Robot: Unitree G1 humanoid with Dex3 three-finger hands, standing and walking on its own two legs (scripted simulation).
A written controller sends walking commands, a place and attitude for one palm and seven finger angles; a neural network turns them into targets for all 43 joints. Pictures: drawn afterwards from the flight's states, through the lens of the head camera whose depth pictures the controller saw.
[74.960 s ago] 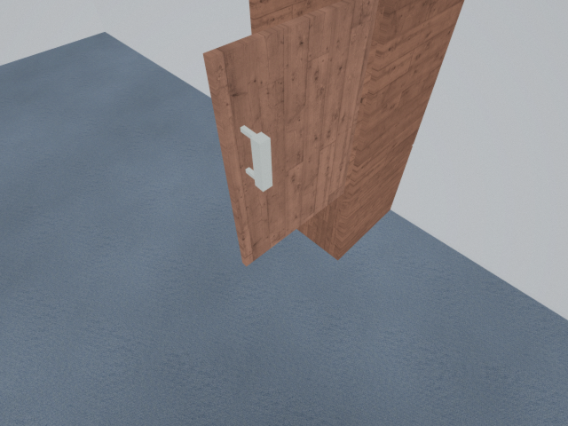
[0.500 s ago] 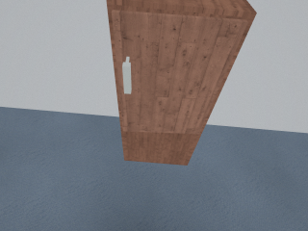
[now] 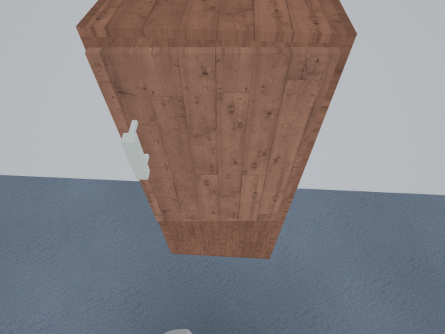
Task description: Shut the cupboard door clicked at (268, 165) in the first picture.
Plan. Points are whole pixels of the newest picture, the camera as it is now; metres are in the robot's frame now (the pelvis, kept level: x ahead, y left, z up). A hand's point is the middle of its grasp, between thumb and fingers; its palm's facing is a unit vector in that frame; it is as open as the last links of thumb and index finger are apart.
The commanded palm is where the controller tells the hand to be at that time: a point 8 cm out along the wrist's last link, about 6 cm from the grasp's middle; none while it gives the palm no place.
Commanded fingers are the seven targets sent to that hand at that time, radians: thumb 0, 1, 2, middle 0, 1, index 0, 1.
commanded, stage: come to a stop and stand still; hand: left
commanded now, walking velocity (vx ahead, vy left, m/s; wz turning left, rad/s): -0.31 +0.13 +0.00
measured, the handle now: (138, 150) +0.46 +0.21 +0.04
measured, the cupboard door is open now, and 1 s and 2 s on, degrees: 3 3 3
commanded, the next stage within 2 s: look again from close up in 1.10 s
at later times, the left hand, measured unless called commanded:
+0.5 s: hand out of the picture +0.04 +0.16 -0.17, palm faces +0.02 -0.96 -0.29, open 7.3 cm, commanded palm none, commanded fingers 0.00 0.90 0.90 -0.20 -0.30 -0.20 -0.30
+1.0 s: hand out of the picture -0.02 +0.13 -0.17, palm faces +0.03 -0.98 -0.17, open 7.3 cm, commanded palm none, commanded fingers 0.00 0.90 0.90 -0.20 -0.30 -0.20 -0.30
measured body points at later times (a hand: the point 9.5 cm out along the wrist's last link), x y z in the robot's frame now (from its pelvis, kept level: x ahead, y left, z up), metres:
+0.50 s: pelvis +0.00 -0.04 -0.01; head +0.02 -0.07 +0.44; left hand +0.04 +0.21 -0.14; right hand +0.09 -0.29 -0.16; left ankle +0.01 +0.09 -0.71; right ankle -0.01 -0.15 -0.74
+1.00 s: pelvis -0.03 -0.04 +0.01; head -0.03 -0.04 +0.45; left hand -0.02 +0.18 -0.16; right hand -0.04 -0.26 -0.16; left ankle -0.04 +0.08 -0.74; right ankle -0.01 -0.15 -0.74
